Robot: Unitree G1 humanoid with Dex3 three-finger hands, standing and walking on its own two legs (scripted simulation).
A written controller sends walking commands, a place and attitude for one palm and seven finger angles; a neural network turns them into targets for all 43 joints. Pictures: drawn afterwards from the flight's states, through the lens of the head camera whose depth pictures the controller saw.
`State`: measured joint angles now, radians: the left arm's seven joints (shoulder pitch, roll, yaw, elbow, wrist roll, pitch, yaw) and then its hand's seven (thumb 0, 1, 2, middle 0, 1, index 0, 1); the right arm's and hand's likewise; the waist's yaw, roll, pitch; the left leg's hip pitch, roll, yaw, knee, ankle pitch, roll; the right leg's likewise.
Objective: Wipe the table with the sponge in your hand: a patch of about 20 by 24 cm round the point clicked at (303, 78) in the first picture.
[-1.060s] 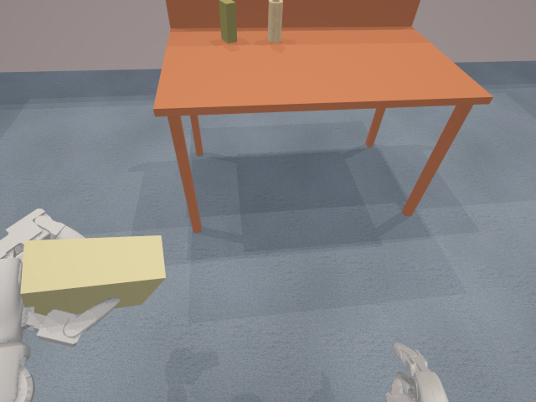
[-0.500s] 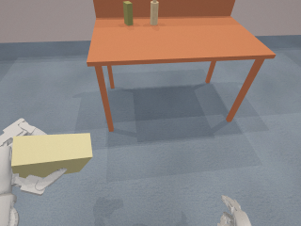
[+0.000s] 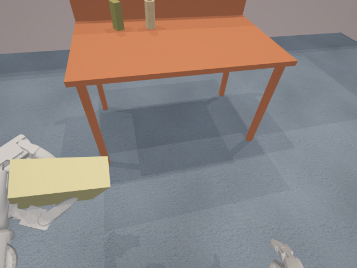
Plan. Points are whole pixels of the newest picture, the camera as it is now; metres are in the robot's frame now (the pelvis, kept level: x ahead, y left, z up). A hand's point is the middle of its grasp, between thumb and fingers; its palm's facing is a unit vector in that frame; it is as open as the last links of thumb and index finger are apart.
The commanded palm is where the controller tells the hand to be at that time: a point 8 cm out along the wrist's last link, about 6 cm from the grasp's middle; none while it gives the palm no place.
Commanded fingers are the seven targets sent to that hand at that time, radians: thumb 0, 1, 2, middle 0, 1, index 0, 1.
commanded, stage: walk to a spot facing it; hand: left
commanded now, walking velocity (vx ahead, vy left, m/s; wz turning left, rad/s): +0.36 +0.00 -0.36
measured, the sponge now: (74, 182) +0.22 +0.20 +0.15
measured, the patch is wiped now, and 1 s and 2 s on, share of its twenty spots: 0.00 0.00 0.00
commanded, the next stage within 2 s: take the last steps up to it in 0.72 s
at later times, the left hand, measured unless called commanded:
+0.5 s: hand (143, 113) +0.39 +0.11 +0.16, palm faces +0.18 -0.84 -0.52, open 9.5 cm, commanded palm +0.32 +0.18 +0.19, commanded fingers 0.00 0.10 1.30 -1.20 -1.60 -1.20 -1.60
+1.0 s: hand (159, 76) +0.49 +0.09 +0.19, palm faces +0.31 -0.84 -0.45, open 9.5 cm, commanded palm +0.45 +0.14 +0.19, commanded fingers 0.00 0.10 1.30 -1.20 -1.60 -1.20 -1.60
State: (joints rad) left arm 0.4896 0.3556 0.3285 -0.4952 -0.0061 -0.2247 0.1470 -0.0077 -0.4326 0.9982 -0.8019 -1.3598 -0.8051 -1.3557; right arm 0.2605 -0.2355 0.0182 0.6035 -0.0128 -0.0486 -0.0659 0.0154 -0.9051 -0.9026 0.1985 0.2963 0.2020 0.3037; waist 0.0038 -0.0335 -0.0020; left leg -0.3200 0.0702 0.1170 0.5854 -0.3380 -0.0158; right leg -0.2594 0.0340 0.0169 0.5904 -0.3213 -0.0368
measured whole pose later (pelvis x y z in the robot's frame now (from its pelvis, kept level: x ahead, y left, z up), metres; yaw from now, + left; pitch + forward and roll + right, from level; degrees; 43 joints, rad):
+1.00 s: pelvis +0.26 -0.12 +0.00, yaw -7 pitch -1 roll +0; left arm 0.48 0.38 0.37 -0.56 -0.02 -0.22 0.15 -0.01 -0.43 1.00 -0.80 -1.36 -0.81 -1.36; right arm 0.18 -0.11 0.04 0.57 0.00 -0.09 -0.04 0.01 -0.90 -0.90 0.20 0.30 0.20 0.30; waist 0.01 0.02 0.06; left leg -0.34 0.12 0.12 0.60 -0.23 -0.03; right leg -0.37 -0.08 -0.12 0.78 -0.44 0.03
